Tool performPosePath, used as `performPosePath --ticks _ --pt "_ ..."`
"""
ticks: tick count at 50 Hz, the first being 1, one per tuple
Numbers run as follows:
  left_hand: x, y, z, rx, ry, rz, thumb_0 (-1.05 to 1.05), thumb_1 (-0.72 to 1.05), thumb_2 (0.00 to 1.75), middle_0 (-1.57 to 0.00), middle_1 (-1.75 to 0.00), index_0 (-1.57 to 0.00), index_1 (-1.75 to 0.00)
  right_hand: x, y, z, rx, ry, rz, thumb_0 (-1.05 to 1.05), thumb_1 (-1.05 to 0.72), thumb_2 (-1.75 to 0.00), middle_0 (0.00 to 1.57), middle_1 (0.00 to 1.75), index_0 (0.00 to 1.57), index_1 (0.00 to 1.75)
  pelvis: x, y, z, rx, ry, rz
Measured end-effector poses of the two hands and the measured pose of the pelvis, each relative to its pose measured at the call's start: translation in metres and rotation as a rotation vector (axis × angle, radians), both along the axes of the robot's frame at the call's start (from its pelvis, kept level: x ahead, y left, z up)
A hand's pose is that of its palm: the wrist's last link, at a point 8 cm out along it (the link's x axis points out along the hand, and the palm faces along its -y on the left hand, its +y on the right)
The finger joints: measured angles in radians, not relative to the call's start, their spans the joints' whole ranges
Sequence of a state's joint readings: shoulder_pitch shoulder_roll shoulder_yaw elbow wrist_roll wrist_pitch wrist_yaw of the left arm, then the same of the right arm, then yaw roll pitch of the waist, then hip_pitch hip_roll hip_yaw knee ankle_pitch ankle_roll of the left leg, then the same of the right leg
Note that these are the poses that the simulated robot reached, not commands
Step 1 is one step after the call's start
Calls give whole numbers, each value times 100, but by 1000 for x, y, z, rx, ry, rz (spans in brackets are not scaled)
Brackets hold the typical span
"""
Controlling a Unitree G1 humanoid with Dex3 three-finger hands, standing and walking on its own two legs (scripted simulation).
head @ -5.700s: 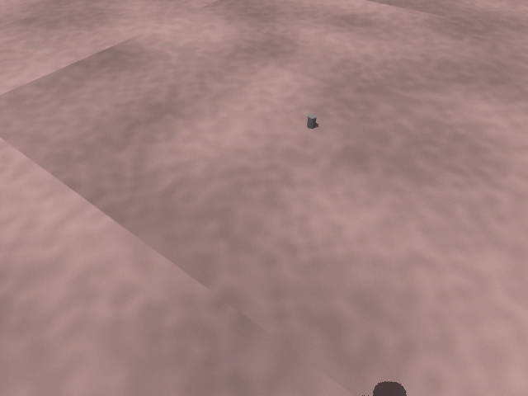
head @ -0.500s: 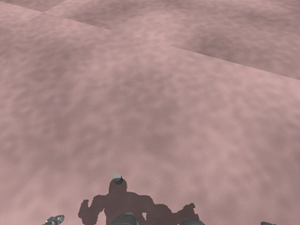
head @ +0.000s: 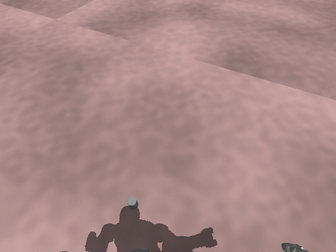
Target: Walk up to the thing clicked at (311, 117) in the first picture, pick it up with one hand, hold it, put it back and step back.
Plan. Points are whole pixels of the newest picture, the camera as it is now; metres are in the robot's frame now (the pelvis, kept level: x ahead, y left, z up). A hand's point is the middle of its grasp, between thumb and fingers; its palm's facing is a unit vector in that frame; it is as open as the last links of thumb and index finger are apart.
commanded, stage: walk up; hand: left
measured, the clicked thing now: (132, 203) +0.46 +0.24 -0.72
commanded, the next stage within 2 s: none
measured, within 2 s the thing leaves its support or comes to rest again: neither
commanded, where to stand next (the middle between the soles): +0.07 +0.00 m, yaw +1 degrees
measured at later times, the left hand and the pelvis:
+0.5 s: hand out of the picture +0.09 +0.26 -0.14, palm faces +0.00 -0.94 -0.34, open 7.4 cm; pelvis +0.01 +0.00 +0.01, yaw +1 degrees
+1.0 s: hand out of the picture +0.10 +0.27 -0.15, palm faces +0.01 -0.92 -0.39, open 7.4 cm; pelvis +0.00 +0.00 +0.00, yaw +1 degrees
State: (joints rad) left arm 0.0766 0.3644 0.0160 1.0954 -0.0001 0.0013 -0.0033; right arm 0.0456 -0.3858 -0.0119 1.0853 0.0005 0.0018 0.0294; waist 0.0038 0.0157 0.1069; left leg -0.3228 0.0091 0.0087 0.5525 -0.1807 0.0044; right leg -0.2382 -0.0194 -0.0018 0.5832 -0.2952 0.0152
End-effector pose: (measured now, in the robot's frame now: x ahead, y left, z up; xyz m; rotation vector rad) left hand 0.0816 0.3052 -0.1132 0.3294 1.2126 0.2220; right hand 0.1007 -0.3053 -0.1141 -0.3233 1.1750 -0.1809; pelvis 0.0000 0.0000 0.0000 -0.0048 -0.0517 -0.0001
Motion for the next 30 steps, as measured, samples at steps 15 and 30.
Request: performPosePath --ticks 15,30 --pt "-8 -5 1 -33 47 16 1 90 90 -20 -30 -20 -30 -13 9 5 20 59 -26 1 -91 -89 20 30 20 30 8 1 10 -10 17 5" --pt "14 -6 7 -30 10 10 1 90 90 -20 -30 -20 -30 9 10 9 19 23 -21 1 -91 -89 20 30 20 30 16 1 13 -8 19 10"
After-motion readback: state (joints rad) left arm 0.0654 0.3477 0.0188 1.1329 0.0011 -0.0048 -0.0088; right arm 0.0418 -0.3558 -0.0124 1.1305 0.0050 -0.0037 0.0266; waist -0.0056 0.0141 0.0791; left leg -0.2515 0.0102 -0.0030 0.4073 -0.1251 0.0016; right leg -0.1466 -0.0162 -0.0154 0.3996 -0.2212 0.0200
